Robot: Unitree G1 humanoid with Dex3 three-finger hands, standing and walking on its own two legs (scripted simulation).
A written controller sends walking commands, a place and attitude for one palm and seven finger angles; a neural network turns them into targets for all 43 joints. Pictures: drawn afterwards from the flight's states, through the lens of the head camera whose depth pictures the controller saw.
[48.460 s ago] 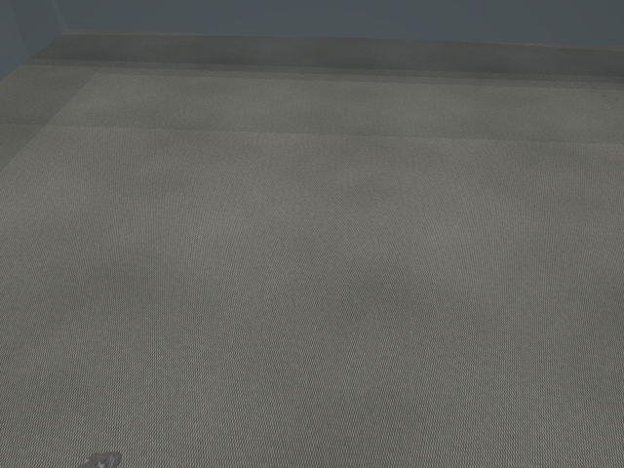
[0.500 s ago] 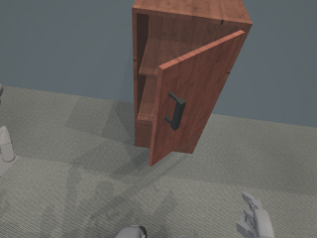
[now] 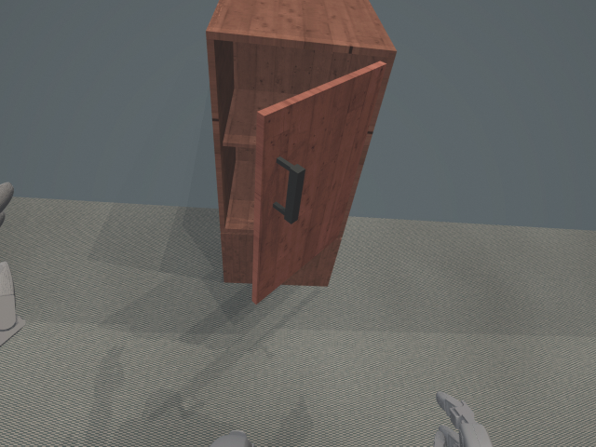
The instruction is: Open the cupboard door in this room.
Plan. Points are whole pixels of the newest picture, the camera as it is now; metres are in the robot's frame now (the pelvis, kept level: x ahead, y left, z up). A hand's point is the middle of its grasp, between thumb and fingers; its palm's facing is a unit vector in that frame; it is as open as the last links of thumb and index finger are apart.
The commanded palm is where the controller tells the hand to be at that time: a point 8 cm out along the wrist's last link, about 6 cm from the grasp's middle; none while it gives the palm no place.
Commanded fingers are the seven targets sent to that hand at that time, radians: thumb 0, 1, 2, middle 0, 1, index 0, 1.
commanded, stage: stop stepping back and stand still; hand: left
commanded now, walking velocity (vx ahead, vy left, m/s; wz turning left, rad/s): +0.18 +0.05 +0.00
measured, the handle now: (286, 190) +0.59 +0.04 +0.00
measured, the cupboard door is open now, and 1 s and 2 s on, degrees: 46 46 46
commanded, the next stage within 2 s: let the arm hang, fingers relaxed in 0.78 s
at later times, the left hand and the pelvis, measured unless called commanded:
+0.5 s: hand out of the picture +0.13 +0.27 +0.19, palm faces +0.49 -0.76 -0.43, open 7.4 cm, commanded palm +0.08 +0.30 +0.19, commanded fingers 0.00 0.90 0.90 -0.20 -0.30 -0.20 -0.30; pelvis -0.06 +0.00 +0.01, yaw +1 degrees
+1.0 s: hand (21, 437) +0.13 +0.30 +0.02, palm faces +0.20 -0.84 -0.50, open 7.4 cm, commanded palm none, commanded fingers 0.00 0.90 0.90 -0.20 -0.30 -0.20 -0.30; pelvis -0.07 +0.03 +0.00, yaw +3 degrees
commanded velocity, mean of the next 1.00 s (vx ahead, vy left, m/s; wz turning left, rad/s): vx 0.08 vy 0.00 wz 0.00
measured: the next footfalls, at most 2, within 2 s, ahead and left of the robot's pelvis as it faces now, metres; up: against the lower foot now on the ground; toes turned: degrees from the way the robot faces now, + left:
left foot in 0.08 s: +0.09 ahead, +0.11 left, +0.00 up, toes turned -1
left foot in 0.56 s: +0.00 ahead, +0.16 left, +0.00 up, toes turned +5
